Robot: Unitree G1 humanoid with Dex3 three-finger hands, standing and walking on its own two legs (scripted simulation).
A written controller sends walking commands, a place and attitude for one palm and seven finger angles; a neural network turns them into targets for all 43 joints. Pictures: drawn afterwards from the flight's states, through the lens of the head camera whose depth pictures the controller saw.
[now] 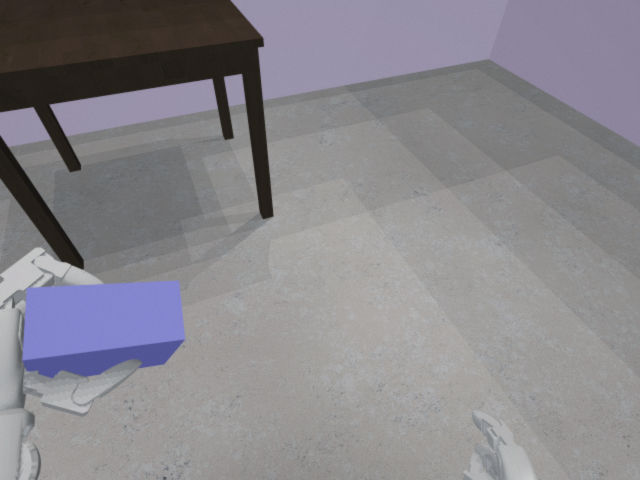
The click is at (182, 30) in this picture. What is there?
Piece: table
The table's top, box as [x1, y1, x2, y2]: [0, 0, 263, 83]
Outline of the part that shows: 0,0 0,83 263,46 262,37 230,0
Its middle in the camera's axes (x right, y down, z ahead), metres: -0.75 -0.76 +1.34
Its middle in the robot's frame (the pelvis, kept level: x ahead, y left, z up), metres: +1.47 +0.84 +0.00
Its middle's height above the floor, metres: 0.77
